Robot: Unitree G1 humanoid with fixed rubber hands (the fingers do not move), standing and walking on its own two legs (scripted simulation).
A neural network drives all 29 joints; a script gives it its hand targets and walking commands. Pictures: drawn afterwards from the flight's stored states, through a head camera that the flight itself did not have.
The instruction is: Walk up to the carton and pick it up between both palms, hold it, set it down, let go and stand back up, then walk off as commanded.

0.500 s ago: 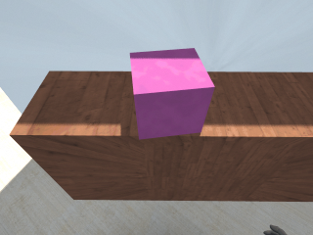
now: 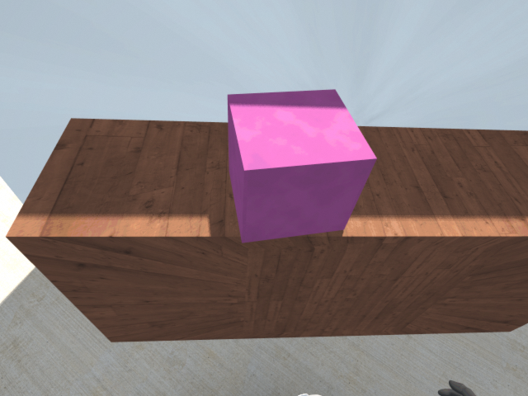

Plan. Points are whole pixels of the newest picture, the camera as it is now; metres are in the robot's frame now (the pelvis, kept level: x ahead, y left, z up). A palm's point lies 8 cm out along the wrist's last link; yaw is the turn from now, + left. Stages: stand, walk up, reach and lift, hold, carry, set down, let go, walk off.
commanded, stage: walk up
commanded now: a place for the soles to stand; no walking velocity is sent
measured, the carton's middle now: (288, 165) +0.55 -0.06 +0.02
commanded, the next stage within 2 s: none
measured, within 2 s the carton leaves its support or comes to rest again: neither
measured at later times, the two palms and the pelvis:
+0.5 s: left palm out of the picture +0.09 +0.27 -0.10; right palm out of the picture +0.09 -0.35 -0.10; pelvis +0.00 -0.03 -0.01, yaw -3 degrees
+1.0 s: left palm out of the picture +0.12 +0.28 -0.10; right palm out of the picture +0.08 -0.35 -0.09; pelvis +0.01 -0.02 -0.01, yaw -4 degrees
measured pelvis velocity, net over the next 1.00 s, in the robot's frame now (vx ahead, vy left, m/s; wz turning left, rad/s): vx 0.01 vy -0.02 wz -0.08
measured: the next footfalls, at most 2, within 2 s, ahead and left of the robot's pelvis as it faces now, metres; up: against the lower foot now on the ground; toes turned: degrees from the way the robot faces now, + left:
right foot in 0.34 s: +0.08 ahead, -0.14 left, +0.00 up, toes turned +6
left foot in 0.60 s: +0.05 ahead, +0.09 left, +0.00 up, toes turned +4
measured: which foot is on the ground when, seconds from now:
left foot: down 0.00-0.34, up 0.36-0.58, down 0.60-1.00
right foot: up 0.00-0.32, down 0.34-0.64, up 0.66-0.92, down 0.94-1.00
